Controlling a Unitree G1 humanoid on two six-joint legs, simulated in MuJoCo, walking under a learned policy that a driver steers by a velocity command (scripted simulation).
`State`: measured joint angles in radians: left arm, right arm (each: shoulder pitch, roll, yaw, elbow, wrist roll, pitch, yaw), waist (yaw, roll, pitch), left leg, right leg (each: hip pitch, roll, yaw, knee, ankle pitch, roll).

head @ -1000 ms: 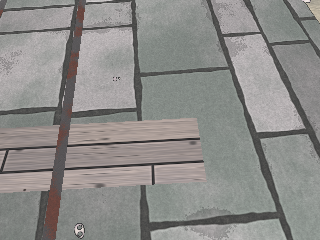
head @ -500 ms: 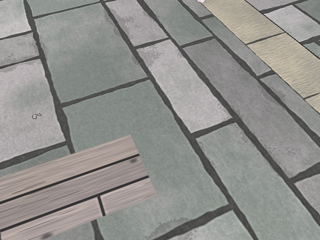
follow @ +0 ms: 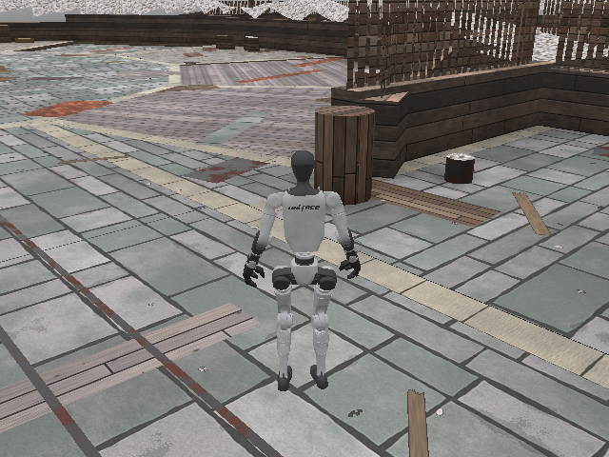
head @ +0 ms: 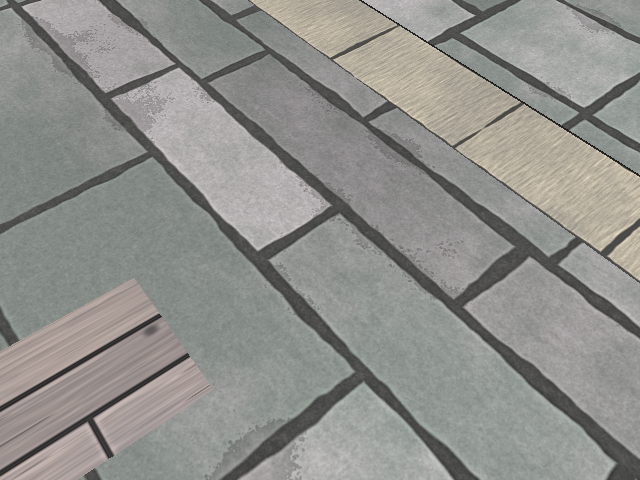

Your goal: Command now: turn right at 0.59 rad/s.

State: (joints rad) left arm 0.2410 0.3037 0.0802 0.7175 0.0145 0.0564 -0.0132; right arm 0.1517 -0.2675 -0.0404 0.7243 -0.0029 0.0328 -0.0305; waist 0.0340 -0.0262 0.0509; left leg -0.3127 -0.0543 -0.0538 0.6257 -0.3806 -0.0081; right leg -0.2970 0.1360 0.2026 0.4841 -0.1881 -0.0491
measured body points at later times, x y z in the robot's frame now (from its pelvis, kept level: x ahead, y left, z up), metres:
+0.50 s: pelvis -0.03 -0.01 -0.01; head +0.00 -0.03 +0.44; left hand +0.19 +0.21 -0.10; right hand +0.00 -0.31 -0.13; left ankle +0.00 +0.11 -0.73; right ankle -0.06 -0.09 -0.74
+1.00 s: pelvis -0.03 -0.01 +0.00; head +0.01 -0.02 +0.45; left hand +0.21 +0.18 -0.12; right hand -0.04 -0.33 -0.09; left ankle +0.05 +0.08 -0.72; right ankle -0.06 -0.09 -0.74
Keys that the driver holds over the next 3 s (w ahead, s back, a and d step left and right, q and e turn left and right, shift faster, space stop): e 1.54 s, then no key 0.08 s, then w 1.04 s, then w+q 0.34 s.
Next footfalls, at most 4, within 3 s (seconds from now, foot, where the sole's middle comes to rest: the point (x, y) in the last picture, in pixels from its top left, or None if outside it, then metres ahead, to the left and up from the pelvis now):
0.02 left None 0.04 0.11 -0.78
0.48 right None -0.02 -0.10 -0.78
1.04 left None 0.08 0.05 -0.78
1.50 right None -0.09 -0.09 -0.77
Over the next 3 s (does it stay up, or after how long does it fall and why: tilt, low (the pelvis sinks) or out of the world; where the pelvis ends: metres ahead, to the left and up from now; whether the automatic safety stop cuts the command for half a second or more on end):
stays up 0.28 -0.50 0.00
